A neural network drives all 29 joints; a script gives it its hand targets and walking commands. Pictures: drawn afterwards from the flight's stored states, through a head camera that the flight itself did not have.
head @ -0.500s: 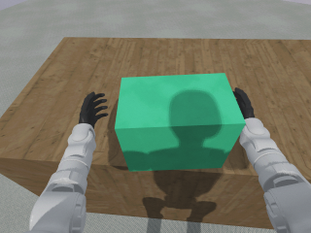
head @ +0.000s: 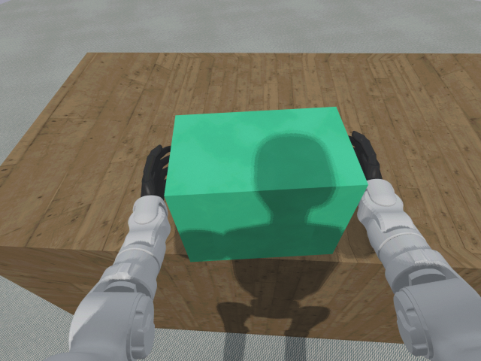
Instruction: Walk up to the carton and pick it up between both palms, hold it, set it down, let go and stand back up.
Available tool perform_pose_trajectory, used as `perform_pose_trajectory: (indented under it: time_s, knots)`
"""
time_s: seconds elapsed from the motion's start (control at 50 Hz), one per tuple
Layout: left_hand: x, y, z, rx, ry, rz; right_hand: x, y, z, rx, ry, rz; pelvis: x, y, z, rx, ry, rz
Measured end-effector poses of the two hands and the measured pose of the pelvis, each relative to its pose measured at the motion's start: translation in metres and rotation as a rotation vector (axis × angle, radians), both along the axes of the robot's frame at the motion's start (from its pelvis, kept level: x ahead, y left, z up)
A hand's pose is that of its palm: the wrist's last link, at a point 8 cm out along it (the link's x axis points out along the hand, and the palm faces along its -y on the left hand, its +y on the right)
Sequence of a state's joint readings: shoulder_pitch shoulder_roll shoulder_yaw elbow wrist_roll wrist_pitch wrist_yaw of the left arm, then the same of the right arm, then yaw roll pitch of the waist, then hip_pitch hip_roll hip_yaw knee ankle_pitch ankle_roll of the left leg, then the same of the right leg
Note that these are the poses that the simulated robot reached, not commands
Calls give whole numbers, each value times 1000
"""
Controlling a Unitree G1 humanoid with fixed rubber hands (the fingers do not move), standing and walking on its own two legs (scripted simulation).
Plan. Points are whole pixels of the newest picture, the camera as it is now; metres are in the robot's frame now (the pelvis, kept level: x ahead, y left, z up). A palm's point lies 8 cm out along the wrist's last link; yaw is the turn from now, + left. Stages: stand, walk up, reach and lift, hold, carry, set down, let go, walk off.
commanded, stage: reach and lift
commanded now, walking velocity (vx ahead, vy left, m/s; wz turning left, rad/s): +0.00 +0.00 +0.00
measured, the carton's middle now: (258, 189) +0.41 +0.01 +0.04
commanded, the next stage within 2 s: none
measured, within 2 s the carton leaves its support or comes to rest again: neither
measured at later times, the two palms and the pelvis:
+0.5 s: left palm (147, 192) +0.38 +0.21 +0.07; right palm (358, 179) +0.41 -0.16 +0.08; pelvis +0.01 +0.00 +0.01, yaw +4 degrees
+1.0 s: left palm (144, 193) +0.37 +0.21 +0.07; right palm (358, 181) +0.40 -0.16 +0.08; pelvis +0.03 +0.00 +0.01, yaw +5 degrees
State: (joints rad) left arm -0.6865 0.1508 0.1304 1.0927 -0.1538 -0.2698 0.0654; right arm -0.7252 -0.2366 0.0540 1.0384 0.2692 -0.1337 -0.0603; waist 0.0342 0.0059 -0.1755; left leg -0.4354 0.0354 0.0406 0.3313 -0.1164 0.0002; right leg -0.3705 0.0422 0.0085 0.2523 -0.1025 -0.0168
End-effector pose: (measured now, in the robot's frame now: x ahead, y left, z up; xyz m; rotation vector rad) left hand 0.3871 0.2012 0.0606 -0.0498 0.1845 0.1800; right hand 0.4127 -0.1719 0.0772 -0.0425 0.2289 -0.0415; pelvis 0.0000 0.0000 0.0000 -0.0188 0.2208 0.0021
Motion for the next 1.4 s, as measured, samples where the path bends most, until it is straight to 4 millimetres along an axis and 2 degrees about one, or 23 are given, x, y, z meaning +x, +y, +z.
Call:
perform_pose_trajectory:
  time_s: [0.4, 0.64, 0.82, 1.4]
  knots:
    - [-5, 11, 4, 31, -7, 31, -1, 14, -1, -23, -16, -2, 4, -3, 4, 3, -49, 26]
    - [-11, 11, 8, 53, 6, 16, -8, 16, 0, -30, -42, 3, 22, -3, 7, 13, -119, 81]
    - [-12, 12, 10, 72, 14, 13, -9, 16, 0, -35, -48, 3, 28, -4, 7, 16, -144, 88]
    - [-16, 13, 11, 87, 39, 10, -15, 16, -1, -44, -47, 2, 18, -5, 7, 15, -129, 98]
